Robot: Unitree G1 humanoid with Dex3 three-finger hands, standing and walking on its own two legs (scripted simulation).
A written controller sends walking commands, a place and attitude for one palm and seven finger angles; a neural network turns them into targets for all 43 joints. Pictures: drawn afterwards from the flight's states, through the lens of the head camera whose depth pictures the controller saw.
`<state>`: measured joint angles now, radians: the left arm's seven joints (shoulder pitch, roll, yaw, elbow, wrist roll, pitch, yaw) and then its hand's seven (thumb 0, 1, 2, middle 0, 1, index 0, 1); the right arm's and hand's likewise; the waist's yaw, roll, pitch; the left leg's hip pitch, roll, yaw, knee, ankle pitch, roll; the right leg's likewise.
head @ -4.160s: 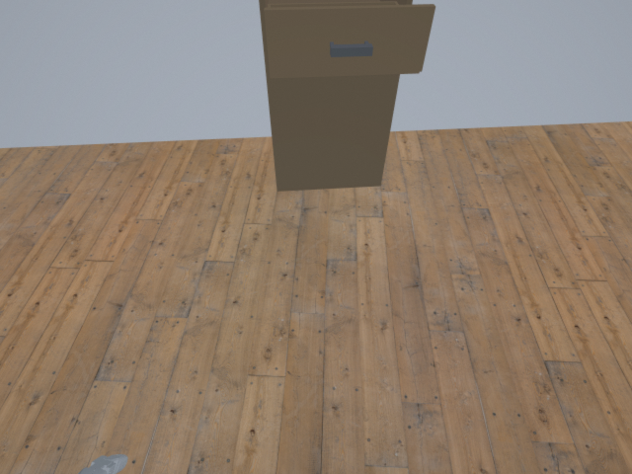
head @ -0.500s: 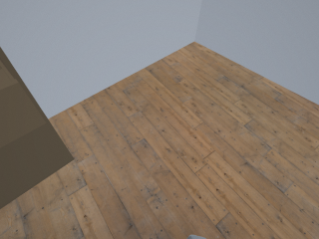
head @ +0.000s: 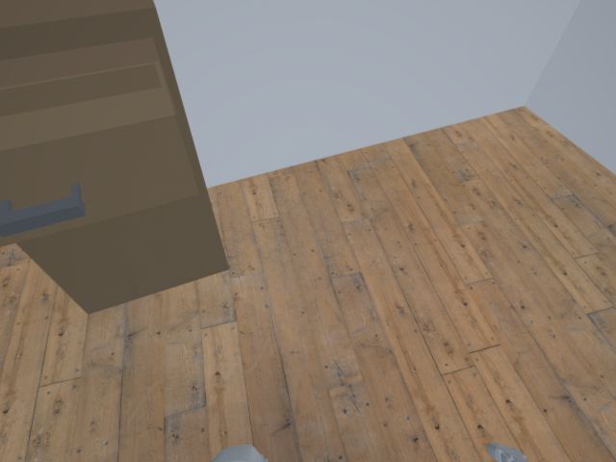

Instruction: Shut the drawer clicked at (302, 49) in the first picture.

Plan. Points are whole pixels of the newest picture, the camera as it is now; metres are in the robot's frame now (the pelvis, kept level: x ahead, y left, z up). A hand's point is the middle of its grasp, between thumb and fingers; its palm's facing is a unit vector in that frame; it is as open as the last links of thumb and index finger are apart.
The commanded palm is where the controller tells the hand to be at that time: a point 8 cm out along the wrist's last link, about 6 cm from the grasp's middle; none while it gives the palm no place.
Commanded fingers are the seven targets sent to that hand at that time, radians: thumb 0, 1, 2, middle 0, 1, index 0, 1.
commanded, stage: turn to face it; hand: left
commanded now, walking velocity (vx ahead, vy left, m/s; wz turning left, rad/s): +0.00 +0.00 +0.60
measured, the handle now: (41, 206) +0.44 +0.46 +0.03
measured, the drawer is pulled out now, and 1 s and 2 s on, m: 0.29 0.29 0.29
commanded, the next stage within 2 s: take the last steps up to it in 0.66 s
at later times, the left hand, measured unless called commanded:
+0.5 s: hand out of the picture +0.05 +0.23 -0.15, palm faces +0.26 -0.93 -0.25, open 7.4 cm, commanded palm none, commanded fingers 0.00 0.90 0.90 -0.20 -0.30 -0.20 -0.30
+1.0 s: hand out of the picture -0.10 +0.21 -0.18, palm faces +0.46 -0.86 -0.21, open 7.4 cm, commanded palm none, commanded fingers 0.00 0.90 0.90 -0.20 -0.30 -0.20 -0.30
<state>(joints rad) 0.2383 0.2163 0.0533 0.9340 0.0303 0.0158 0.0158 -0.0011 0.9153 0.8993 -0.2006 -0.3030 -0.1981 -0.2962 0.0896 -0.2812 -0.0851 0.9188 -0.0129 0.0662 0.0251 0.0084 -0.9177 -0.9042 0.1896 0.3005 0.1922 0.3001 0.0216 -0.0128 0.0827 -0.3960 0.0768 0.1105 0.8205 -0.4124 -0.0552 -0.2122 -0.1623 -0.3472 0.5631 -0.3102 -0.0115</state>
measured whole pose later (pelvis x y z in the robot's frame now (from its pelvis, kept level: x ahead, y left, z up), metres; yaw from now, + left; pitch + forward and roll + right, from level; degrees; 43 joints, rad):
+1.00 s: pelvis -0.02 +0.03 +0.00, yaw +24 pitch -2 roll +0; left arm 0.32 0.23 0.06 1.03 0.02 0.03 0.00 0.00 0.91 0.90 -0.20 -0.30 -0.20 -0.30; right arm 0.21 -0.20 -0.04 0.99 -0.02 0.00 0.01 0.01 -0.91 -0.90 0.19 0.30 0.20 0.30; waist 0.03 -0.05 0.03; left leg -0.20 0.02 0.08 0.56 -0.33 0.02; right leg -0.27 -0.11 -0.12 0.71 -0.45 0.03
